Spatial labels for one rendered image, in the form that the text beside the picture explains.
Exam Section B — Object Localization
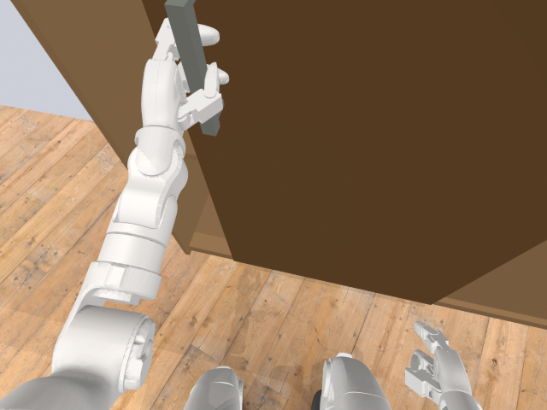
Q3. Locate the handle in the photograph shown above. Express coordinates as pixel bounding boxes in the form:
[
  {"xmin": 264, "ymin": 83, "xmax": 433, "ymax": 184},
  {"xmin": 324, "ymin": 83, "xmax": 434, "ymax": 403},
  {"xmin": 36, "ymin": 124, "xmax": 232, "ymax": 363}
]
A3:
[{"xmin": 164, "ymin": 0, "xmax": 225, "ymax": 136}]

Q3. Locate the robot right shin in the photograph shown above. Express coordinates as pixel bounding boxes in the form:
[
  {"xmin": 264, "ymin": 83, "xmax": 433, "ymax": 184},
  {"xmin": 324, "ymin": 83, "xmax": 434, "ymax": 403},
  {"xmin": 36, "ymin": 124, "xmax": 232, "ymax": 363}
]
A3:
[{"xmin": 320, "ymin": 352, "xmax": 352, "ymax": 410}]

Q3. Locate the left robot forearm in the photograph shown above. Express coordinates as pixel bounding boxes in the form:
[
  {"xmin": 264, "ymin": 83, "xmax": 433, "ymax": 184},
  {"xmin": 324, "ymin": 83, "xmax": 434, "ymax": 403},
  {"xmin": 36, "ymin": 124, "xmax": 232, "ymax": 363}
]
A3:
[{"xmin": 51, "ymin": 126, "xmax": 188, "ymax": 371}]

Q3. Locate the left robot hand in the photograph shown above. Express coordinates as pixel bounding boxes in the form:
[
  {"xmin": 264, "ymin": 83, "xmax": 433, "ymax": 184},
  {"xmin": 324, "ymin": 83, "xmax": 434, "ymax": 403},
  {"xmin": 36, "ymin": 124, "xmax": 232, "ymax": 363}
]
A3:
[{"xmin": 141, "ymin": 18, "xmax": 229, "ymax": 137}]

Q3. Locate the robot left upper arm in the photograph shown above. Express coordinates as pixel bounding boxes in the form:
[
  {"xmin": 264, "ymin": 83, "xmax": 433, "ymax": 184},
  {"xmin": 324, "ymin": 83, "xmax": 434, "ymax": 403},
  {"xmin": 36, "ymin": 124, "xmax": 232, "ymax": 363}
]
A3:
[{"xmin": 0, "ymin": 305, "xmax": 156, "ymax": 410}]

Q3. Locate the right robot forearm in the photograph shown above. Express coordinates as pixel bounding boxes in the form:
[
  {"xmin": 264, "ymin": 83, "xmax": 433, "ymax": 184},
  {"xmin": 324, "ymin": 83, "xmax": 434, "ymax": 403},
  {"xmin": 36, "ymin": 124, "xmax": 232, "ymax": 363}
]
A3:
[{"xmin": 438, "ymin": 391, "xmax": 483, "ymax": 410}]

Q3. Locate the right robot hand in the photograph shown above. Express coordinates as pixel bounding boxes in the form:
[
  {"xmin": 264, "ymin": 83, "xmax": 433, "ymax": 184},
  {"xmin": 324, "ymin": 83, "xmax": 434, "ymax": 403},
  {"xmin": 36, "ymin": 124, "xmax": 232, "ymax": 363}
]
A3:
[{"xmin": 405, "ymin": 321, "xmax": 472, "ymax": 405}]

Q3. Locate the wardrobe door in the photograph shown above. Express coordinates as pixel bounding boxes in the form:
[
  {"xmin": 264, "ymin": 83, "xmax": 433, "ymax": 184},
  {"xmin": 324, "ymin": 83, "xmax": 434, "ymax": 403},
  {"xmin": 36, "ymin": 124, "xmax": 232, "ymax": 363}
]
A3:
[
  {"xmin": 446, "ymin": 240, "xmax": 547, "ymax": 319},
  {"xmin": 142, "ymin": 0, "xmax": 547, "ymax": 305}
]

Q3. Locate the robot left thigh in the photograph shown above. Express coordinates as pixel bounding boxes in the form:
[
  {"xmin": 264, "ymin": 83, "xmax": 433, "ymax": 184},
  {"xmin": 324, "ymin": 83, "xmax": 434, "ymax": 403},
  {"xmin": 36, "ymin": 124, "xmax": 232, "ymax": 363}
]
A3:
[{"xmin": 183, "ymin": 368, "xmax": 243, "ymax": 410}]

